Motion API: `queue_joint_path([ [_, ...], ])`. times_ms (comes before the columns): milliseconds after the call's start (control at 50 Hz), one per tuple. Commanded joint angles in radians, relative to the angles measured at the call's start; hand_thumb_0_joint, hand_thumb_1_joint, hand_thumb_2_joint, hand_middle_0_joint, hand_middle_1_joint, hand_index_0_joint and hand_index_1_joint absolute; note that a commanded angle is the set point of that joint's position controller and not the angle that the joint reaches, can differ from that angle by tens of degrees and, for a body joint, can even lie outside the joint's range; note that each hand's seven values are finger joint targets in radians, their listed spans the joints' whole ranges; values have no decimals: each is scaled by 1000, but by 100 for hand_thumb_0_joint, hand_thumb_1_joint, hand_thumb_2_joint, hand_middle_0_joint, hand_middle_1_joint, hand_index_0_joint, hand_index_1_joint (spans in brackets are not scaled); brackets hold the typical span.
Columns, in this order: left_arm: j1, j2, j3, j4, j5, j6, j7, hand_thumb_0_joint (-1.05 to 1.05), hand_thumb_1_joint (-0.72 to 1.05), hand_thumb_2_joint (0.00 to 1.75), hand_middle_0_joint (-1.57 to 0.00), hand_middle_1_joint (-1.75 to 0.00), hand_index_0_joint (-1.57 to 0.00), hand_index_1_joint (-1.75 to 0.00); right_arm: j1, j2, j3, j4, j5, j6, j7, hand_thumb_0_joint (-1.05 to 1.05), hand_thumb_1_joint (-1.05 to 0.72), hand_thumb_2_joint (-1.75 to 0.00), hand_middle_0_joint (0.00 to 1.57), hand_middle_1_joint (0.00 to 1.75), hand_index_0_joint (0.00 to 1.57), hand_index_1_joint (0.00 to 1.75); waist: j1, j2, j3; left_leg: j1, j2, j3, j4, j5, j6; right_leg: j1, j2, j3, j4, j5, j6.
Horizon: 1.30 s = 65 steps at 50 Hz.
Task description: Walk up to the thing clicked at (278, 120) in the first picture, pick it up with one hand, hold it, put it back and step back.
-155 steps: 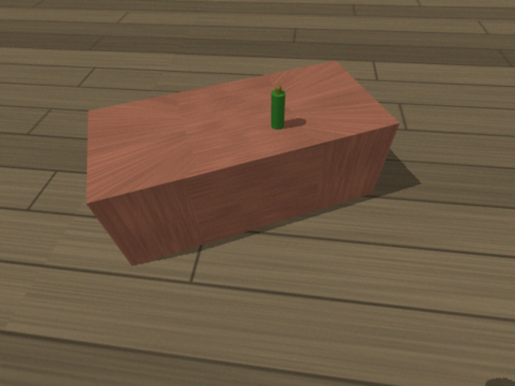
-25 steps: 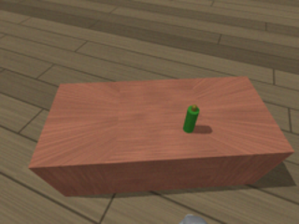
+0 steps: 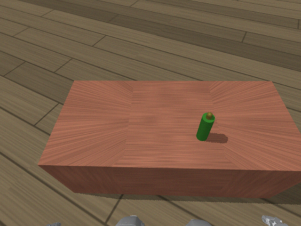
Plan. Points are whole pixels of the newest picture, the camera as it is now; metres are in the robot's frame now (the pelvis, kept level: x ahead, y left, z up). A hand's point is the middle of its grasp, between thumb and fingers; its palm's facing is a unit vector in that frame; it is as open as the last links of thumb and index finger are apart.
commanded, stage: walk up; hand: right
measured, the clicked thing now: (205, 125) +0.53 -0.20 -0.20
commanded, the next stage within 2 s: stand in 1.18 s
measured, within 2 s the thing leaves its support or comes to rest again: neither
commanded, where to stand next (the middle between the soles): +0.06 +0.02 m, yaw -2 degrees
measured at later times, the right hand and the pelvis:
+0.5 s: hand out of the picture +0.11 -0.24 -0.12, palm faces -0.01 +0.95 -0.33, open 7.4 cm; pelvis +0.01 +0.01 +0.03, yaw -1 degrees
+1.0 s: hand out of the picture +0.10 -0.25 -0.12, palm faces +0.05 +0.94 -0.33, open 7.4 cm; pelvis +0.02 +0.01 +0.03, yaw -2 degrees
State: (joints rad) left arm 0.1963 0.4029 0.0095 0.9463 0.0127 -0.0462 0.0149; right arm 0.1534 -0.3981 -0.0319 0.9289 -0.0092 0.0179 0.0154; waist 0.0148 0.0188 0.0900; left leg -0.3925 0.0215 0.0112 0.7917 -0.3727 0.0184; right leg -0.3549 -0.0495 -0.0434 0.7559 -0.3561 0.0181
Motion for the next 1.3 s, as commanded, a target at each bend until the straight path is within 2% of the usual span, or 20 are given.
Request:
queue_joint_path([
  [0,-71,293,66,-54,4,-19,21,0,90,90,-20,-30,-20,-30,21,-205,-66,-33,0,-21,-6,0,-90,-90,20,30,20,30,-51,-90,-78,116,32,-57,-116,66,36,-63,-216,279,-255,177,-177],
  [20,-82,262,54,-54,3,-18,19,0,90,90,-20,-30,-20,-30,30,-215,-72,-21,-1,-29,-5,0,-90,-90,20,30,20,30,-53,-57,-107,178,76,-122,-198,173,57,-81,-147,187,-195,199,-121],
  [40,-77,226,45,-46,-3,-12,16,0,90,90,-20,-30,-20,-30,0,-240,-75,-26,-5,-34,-2,0,-90,-90,20,30,20,30,-35,-8,-106,155,130,-225,-270,145,100,-81,-58,103,-130,121,-68],
  [60,-68,213,43,-33,-9,-6,15,0,90,90,-20,-30,-20,-30,-21,-250,-73,-30,-1,-37,-1,0,-90,-90,20,30,20,30,-23,36,-120,115,194,-289,-337,116,155,-10,10,27,-34,31,-43],
  [80,-47,206,43,-15,-11,-1,16,0,90,90,-20,-30,-20,-30,-30,-247,-67,-23,-4,-37,-1,0,-90,-90,20,30,20,30,-11,44,-121,118,218,-310,-358,142,176,9,26,22,-33,-45,-38],
  [100,-29,195,41,-3,-10,-3,15,0,90,90,-20,-30,-20,-30,-55,-247,-65,-20,-5,-36,-3,0,-90,-90,20,30,20,30,0,57,-125,116,220,-298,-351,185,178,35,23,29,-62,-50,-41],
  [140,1,201,39,20,-12,-13,14,0,90,90,-20,-30,-20,-30,-118,-228,-52,-25,-1,-30,-5,0,-90,-90,20,30,20,30,30,78,-135,77,168,-188,-308,233,122,129,-11,56,-165,85,-52],
  [180,-27,245,46,30,-7,-15,14,0,90,90,-20,-30,-20,-30,-126,-212,-47,-16,-1,-22,-6,0,-90,-90,20,30,20,30,13,41,-98,67,97,-124,-277,163,59,109,-70,150,-238,170,-79],
  [200,-55,259,46,26,-5,-13,14,0,90,90,-20,-30,-20,-30,-104,-207,-47,-3,0,-20,-6,0,-90,-90,20,30,20,30,-7,12,-106,118,86,-115,-278,133,46,76,-97,180,-253,172,-92],
  [220,-76,252,41,29,-7,-12,13,0,90,90,-20,-30,-20,-30,-101,-210,-47,11,1,-18,-5,0,-90,-90,20,30,20,30,-15,19,-102,144,89,-122,-300,117,44,55,-94,172,-260,163,-87],
  [320,-85,219,27,59,-8,-11,11,0,90,90,-20,-30,-20,-30,-125,-203,-44,42,2,-22,2,0,-90,-90,20,30,20,30,-5,3,-127,168,116,-136,-379,117,59,116,-50,114,-276,170,-60],
  [360,-81,219,25,75,-7,-10,11,0,90,90,-20,-30,-20,-30,-151,-201,-43,51,4,-20,2,0,-90,-90,20,30,20,30,1,9,-110,169,114,-128,-400,92,51,121,-55,115,-304,170,-57],
  [460,-114,219,25,91,-6,-10,10,0,90,90,-20,-30,-20,-30,-147,-192,-42,77,3,-18,5,0,-90,-90,20,30,20,30,-12,-13,-103,209,96,-103,-427,97,32,118,-76,140,-361,188,-55],
  [680,-131,198,26,121,-4,-7,12,0,90,90,-20,-30,-20,-30,-151,-178,-44,113,3,-20,4,0,-90,-90,20,30,20,30,-6,-16,-135,283,102,-72,-458,238,23,170,-80,123,-406,284,-41],
  [800,-147,193,29,120,-2,-3,12,0,90,90,-20,-30,-20,-30,-138,-181,-48,121,1,-19,2,0,-90,-90,20,30,20,30,-12,-12,-143,295,105,-63,-465,261,20,187,-83,122,-412,297,-42],
  [1060,-155,188,33,118,2,8,12,0,90,90,-20,-30,-20,-30,-137,-181,-52,113,-2,-17,0,0,-90,-90,20,30,20,30,-14,-14,-106,265,109,-59,-494,190,25,184,-68,113,-404,276,-35],
  [1140,-158,193,35,116,5,6,12,0,90,90,-20,-30,-20,-30,-126,-179,-53,112,-3,-16,0,0,-90,-90,20,30,20,30,-21,-25,-117,281,102,-50,-478,209,22,182,-78,129,-417,279,-39],
  [1160,-178,159,22,121,-6,12,3,0,90,90,-20,-30,-20,-30,-134,-141,-31,124,4,-28,-4,0,-90,-90,20,30,20,30,-30,-57,-130,288,120,-87,-525,248,11,196,-74,130,-432,266,-32],
  [1200,-161,151,20,120,-7,14,-2,0,90,90,-20,-30,-20,-30,-152,-168,-35,130,3,-39,-8,0,-90,-90,20,30,20,30,-17,-31,-123,310,122,-84,-518,296,7,197,-69,128,-448,268,-26],
  [1280,-156,163,23,124,-7,13,-6,0,90,90,-20,-30,-20,-30,-132,-168,-29,146,0,-46,-13,0,-90,-90,20,30,20,30,-26,-4,-128,317,117,-68,-526,314,-2,223,-78,133,-468,293,-26],
])
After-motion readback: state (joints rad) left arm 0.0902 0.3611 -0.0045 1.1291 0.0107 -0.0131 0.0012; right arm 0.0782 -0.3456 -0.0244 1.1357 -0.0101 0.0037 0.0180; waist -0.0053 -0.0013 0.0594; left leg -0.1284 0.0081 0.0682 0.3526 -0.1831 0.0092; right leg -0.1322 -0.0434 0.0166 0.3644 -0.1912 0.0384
